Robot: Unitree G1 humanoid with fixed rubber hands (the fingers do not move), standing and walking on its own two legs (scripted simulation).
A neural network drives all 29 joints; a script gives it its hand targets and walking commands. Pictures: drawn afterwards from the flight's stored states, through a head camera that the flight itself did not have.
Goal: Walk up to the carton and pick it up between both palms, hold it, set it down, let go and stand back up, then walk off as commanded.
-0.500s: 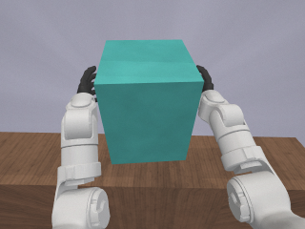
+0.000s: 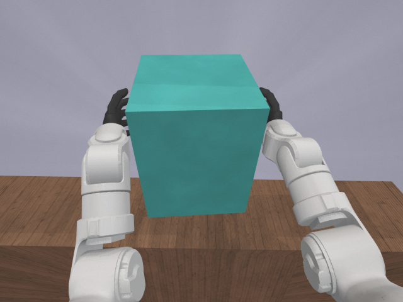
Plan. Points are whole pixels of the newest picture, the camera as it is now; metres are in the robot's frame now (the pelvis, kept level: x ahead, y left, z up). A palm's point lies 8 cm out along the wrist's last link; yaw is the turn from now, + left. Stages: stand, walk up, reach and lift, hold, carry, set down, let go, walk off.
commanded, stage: hold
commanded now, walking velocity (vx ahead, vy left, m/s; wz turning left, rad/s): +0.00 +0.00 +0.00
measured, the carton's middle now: (194, 135) +0.40 +0.01 +0.21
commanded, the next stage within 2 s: set down in 1.44 s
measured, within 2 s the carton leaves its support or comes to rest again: neither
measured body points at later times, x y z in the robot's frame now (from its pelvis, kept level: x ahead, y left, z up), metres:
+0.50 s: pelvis +0.00 +0.00 +0.00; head -0.07 +0.02 +0.44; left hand +0.37 +0.16 +0.25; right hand +0.38 -0.14 +0.25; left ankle +0.02 +0.12 -0.75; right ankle +0.01 -0.11 -0.75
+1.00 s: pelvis +0.00 +0.00 +0.00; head -0.07 +0.02 +0.44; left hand +0.38 +0.15 +0.25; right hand +0.38 -0.14 +0.24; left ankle +0.02 +0.12 -0.75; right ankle +0.01 -0.11 -0.75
